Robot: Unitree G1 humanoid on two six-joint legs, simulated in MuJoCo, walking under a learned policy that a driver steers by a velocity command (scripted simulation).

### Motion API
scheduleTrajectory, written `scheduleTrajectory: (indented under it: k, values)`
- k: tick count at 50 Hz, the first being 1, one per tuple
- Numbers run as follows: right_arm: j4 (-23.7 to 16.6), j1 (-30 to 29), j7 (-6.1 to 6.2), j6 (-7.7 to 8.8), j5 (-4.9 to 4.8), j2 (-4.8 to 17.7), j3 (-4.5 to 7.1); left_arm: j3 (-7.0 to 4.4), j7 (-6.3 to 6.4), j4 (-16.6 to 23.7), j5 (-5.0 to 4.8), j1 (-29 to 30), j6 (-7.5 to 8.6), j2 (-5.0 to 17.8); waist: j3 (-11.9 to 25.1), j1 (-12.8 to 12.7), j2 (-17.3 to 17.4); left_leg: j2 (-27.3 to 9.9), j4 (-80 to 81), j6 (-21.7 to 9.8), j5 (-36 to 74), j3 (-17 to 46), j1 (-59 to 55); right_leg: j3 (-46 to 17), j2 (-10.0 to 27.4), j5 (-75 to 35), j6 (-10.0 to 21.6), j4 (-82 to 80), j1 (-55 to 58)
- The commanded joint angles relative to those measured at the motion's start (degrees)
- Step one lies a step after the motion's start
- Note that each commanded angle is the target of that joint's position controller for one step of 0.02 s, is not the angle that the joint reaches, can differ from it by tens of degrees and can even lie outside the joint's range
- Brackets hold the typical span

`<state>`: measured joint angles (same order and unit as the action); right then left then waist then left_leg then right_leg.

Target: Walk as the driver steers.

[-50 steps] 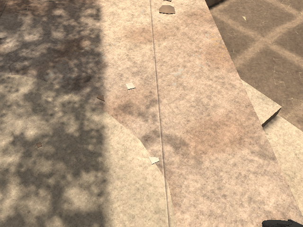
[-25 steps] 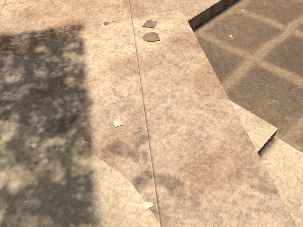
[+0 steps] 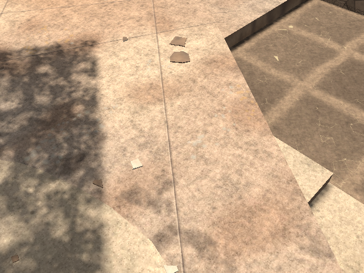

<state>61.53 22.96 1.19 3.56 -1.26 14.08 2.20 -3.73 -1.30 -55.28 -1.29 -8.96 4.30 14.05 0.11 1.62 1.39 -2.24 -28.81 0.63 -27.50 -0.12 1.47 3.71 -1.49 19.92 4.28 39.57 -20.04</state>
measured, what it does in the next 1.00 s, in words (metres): walks ahead, turning left: left foot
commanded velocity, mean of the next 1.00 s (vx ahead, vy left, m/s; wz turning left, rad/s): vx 0.47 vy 0.00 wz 0.41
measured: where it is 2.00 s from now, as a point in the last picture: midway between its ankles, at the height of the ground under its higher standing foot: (117, 204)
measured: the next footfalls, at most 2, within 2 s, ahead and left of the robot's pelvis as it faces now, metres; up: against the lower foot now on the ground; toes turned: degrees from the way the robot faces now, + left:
left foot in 0.54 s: +0.39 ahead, +0.17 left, +0.00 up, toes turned +15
right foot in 1.06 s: +0.73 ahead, +0.09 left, +0.00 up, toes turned +31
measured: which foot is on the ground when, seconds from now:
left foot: down 0.00-0.04, up 0.06-0.52, down 0.54-1.00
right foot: down 0.00-0.54, up 0.56-1.00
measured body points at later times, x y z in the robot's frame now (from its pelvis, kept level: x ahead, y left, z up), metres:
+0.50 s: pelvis +0.21 +0.03 +0.00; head +0.23 +0.04 +0.44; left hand +0.13 +0.29 -0.15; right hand +0.44 -0.17 -0.11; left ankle +0.36 +0.16 -0.71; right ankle +0.04 -0.10 -0.72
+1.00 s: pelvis +0.48 +0.11 +0.01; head +0.50 +0.14 +0.46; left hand +0.60 +0.43 -0.07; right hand +0.62 -0.14 -0.10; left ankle +0.35 +0.15 -0.72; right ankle +0.71 +0.05 -0.70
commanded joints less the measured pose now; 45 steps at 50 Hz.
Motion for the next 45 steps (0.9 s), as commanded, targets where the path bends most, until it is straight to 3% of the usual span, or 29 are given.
scheduleTrajectory:
  k: [1, 2, 3, 4, 5, 6, 7, 9, 12, 15, 18, 21, 24, 25, 26, 27, 28, 29, 30, 31, 32, 33, 35, 38, 42, 45]
  values:
    - [-3.4, -3.9, -0.34, 0.2, -0.15, 9.9, 1.86, -1.0, -1.0, 3.2, -0.84, 1.3, 1.91, 4.0, -5.7, -5.1, 7.2, -13.1, 5.5, -10.0, 36.9, 11.2, 2.9, 1.7, -0.3, -1.9, 2.4, -9.8, 1.2]
    - [-5.0, -6.9, -0.45, 0.24, -0.09, 9.9, 1.91, -2.7, -0.94, -0.1, -0.63, -7.9, 1.59, 7.7, -0.8, -9.3, 5.0, -8.1, -4.3, -7.1, 44.4, 5.8, 11.5, -2.6, 0.3, -8.4, 4.0, -12.2, 18.0]
    - [-7.4, -7.6, -0.43, 0.86, 0.27, 6.9, 1.06, -4.67, -0.64, -2.0, -0.17, -17.0, 1.35, 14.8, 4.3, -11.5, -8.2, 0.7, -25.0, -2.2, 36.0, -2.1, 26.6, -23.5, 11.6, -5.8, 10.0, -18.2, 32.8]
    - [-7.8, -6.4, -0.28, 2.01, 0.7, 3.8, 0.14, -3.56, -0.71, -2.5, 0.07, -19.2, 1.29, 13.6, 8.4, -10.6, -14.9, 4.5, -39.4, -1.5, -2.1, 3.0, 36.1, -42.3, 22.4, -8.6, 14.7, -26.0, 38.6]
    - [-8.0, -8.3, -0.68, 2.72, -1.32, 6.6, 1.21, -1.9, -0.29, -1.8, 0.55, -14.7, 1.57, 8.7, 2.3, -8.6, -8.5, 1.6, -45.7, -3.3, -2.7, 8.0, 40.8, -37.8, 23.5, -9.6, 13.4, -25.4, 33.6]
    - [-7.8, -8.6, -1.06, 2.84, -2.69, 6.6, 1.41, -0.9, -0.05, -0.7, 0.63, -10.4, 1.76, 5.7, -1.3, -6.5, -6.2, -0.9, -45.1, -4.8, 2.2, 8.2, 41.1, -29.2, 21.4, -10.9, 11.1, -26.4, 28.7]
    - [-7.5, -8.9, -1.03, 2.62, -2.58, 5.7, 1.6, -0.25, -0.11, -0.2, 0.79, -8.0, 1.92, 4.3, -3.7, -5.2, -4.3, -2.8, -41.9, -5.4, 6.6, 7.5, 41.0, -22.6, 19.1, -12.0, 9.0, -27.9, 25.0]
    - [-6.8, -7.5, -1.01, 1.29, -1.59, 4.7, 2.35, 0.48, 0.14, -0.4, 1.55, -6.4, 1.82, 3.0, -4.9, -3.0, -6.2, -4.7, -36.7, -5.1, 12.2, 6.1, 36.7, -12.2, 14.9, -15.9, 5.2, -29.8, 19.7]
    - [-8.0, -9.1, -1.31, -0.15, -0.87, 2.6, 2.34, 0.1, 1.13, -1.4, 2.5, -7.9, 1.69, 5.8, -5.8, -2.4, -4.7, -4.7, -33.2, -3.0, 17.5, 4.9, 37.7, -6.8, 14.6, -19.6, 5.7, -32.9, 16.1]
    - [-11.3, -15.1, -1.53, -0.13, -0.38, 2.1, 1.97, -0.14, 2.11, -1.1, 2.61, -6.5, 1.7, 7.4, -7.5, -2.7, -4.2, -4.5, -21.7, -1.7, 25.1, 3.9, 38.6, -2.0, 14.1, -20.3, 5.3, -35.1, 13.9]
    - [-14.1, -21.3, -2.49, -0.02, 0.08, 1.4, 1.26, -0.42, 2.74, -1.5, 1.81, -8.4, 1.78, 8.2, -8.1, -4.4, -3.7, -3.8, -13.1, -2.1, 30.9, 0.1, 36.0, 2.3, 14.6, -21.8, 4.9, -36.1, 14.6]
    - [-16.7, -24.8, -3.65, -0.2, -0.06, 1.7, 1.08, -0.78, 2.72, -2.5, 0.92, -11.0, 1.02, 8.5, -8.7, -4.8, -3.0, -3.2, -8.5, -4.1, 28.9, -1.1, 37.4, 4.8, 16.7, -26.7, 4.2, -33.1, 21.8]
    - [-18.4, -23.1, -4.76, -0.45, -0.15, 4.2, 2.22, -1.55, 2.91, -1.6, 0.71, -9.8, -0.16, 10.6, -4.6, -1.7, -5.7, 0.9, -7.7, -7.2, 21.3, -5.3, 30.9, 7.5, 17.9, -52.1, 2.5, -23.2, 26.9]
    - [-17.8, -18.5, -4.93, -0.68, -0.28, 6.0, 3.23, -1.77, 3.14, -1.0, 0.85, -9.0, -0.74, 11.4, -1.3, 1.1, -6.9, 3.1, -8.2, -8.5, 18.8, -6.8, 24.8, 8.2, 17.7, -60.4, 1.9, -15.7, 26.9]
    - [-16.0, -10.3, -4.78, -0.92, -0.44, 8.6, 4.78, -1.79, 3.3, -0.3, 0.83, -7.8, -1.27, 11.8, 3.3, 5.7, -6.7, 5.6, -6.1, -10.1, 19.5, -7.3, 13.5, 9.1, 16.2, -62.5, 0.5, -4.5, 23.7]
    - [-13.9, -1.1, -3.76, -1.41, -0.66, 12.6, 6.86, -1.37, 3.42, 0.7, 1.21, -8.1, -1.19, 11.3, 7.9, 9.7, -2.9, 3.7, -4.1, -12.5, 18.1, -0.4, -2.9, 9.0, 13.8, -50.8, -1.7, 11.5, 11.8]
    - [-13.7, 0.5, -2.99, -1.36, -0.87, 18.2, 7.73, 1.4, 2.13, 3.4, 2.67, -14.0, 0.25, 1.9, 13.7, 3.3, 13.2, -12.4, 1.3, -23.2, 6.6, 32.0, -22.3, 6.4, 2.3, 2.7, -5.5, 35.0, -13.7]
    - [-15.0, 1.4, -3.05, -0.68, -0.12, 15.0, 6.41, 1.17, 1.21, 4.8, 0.45, -9.2, 3.13, 4.9, 20.9, 5.3, 8.4, -17.2, 13.0, -26.0, -2.2, 50.6, -25.5, -7.8, -1.3, 12.9, -4.5, 43.4, -20.6]
    - [-14.8, -1.0, -2.98, 0.17, 0.66, 11.9, 5.49, 0.05, 0.8, 7.0, -1.86, -2.7, 4.69, 8.7, 12.3, 6.0, 6.2, -15.7, 15.0, -22.0, 0.9, 43.0, -20.3, -9.5, 2.1, 7.9, -2.6, 43.0, -26.3]
    - [-15.7, -5.2, -3.0, 0.88, 0.64, 10.1, 4.93, 0.14, 1.1, 7.6, -1.69, -1.2, 5.4, 8.8, 7.3, 3.7, 1.2, -13.4, 15.0, -19.9, 6.7, 35.2, -11.7, -9.3, 5.0, 2.5, -1.6, 38.2, -24.8]
    - [-16.9, -9.7, -3.12, 1.23, 0.77, 8.3, 4.34, -0.3, 1.67, 6.9, -0.34, -1.3, 5.33, 8.8, 3.9, 0.9, -2.2, -11.0, 15.5, -18.4, 13.6, 29.1, -2.7, -9.1, 7.0, -0.4, -1.8, 32.9, -20.7]
    - [-17.9, -12.3, -3.0, 1.47, 1.37, 7.1, 3.86, -0.83, 1.92, 6.5, 0.4, -2.9, 4.52, 9.4, 3.1, -1.6, -1.4, -8.9, 16.4, -17.5, 18.2, 24.9, 3.2, -9.8, 8.6, -2.2, -2.1, 29.5, -15.9]
    - [-18.4, -12.9, -2.61, 1.47, 1.01, 7.6, 3.77, -1.12, 2.04, 6.9, 1.23, -3.8, 2.81, 8.6, 1.7, -3.2, -0.6, -7.4, 18.1, -17.4, 22.1, 21.4, 9.0, -9.2, 9.3, -3.2, -3.8, 24.3, -12.7]
    - [-17.9, -9.1, -1.36, 1.53, 0.61, 10.0, 4.3, -0.91, 2.63, 9.4, 2.32, 1.9, 1.63, 7.2, -1.0, -1.8, -0.3, -5.7, 19.4, -17.2, 24.5, 17.7, 12.8, -7.7, 8.2, -10.9, -6.7, 13.9, -15.1]
    - [-17.3, -5.4, -0.42, 0.86, 0.35, 10.3, 4.31, -0.45, 2.2, 12.1, 1.88, 10.2, 2.16, 5.9, -2.0, 1.3, 2.3, -2.6, 18.1, -13.7, 21.7, 15.3, 13.4, -7.4, 5.0, -24.7, -7.6, -2.4, -13.4]
    - [-16.3, -2.8, -0.36, 0.54, 0.01, 10.2, 4.29, -0.13, 1.53, 14.1, 1.26, 14.6, 2.75, 5.8, -1.8, 3.1, 3.2, -3.0, 16.1, -12.4, 20.3, 17.0, 11.7, -7.3, 3.2, -27.4, -7.1, -8.4, -11.0]
Over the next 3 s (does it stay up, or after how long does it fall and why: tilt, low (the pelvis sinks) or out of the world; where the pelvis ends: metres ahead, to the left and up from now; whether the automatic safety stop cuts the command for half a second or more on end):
stays up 1.26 0.28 0.00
